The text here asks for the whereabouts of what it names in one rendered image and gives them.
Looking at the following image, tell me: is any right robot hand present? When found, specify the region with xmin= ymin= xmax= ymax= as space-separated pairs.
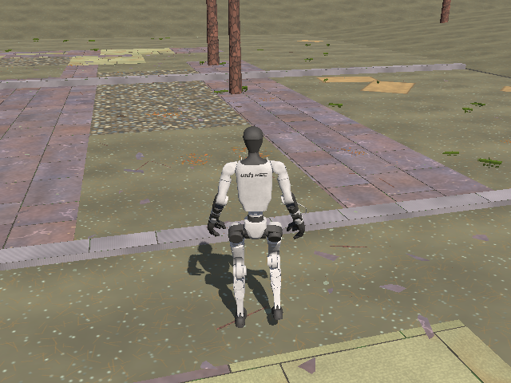
xmin=287 ymin=221 xmax=305 ymax=239

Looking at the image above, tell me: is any humanoid robot head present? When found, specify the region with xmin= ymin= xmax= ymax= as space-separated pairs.
xmin=240 ymin=126 xmax=267 ymax=165

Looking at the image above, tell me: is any robot left forearm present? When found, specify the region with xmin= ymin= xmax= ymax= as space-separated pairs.
xmin=209 ymin=193 xmax=224 ymax=223

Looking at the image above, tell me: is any right robot upper arm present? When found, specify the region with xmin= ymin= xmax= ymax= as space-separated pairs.
xmin=271 ymin=160 xmax=294 ymax=205

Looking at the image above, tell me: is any left robot upper arm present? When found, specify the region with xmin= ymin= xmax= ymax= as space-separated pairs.
xmin=216 ymin=161 xmax=237 ymax=206

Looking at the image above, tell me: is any robot right forearm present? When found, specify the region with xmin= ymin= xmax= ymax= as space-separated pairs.
xmin=286 ymin=193 xmax=303 ymax=225

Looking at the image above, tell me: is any robot left foot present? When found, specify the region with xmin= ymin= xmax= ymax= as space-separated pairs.
xmin=236 ymin=308 xmax=247 ymax=328

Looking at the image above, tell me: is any left robot hand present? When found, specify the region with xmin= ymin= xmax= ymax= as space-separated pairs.
xmin=207 ymin=220 xmax=226 ymax=236

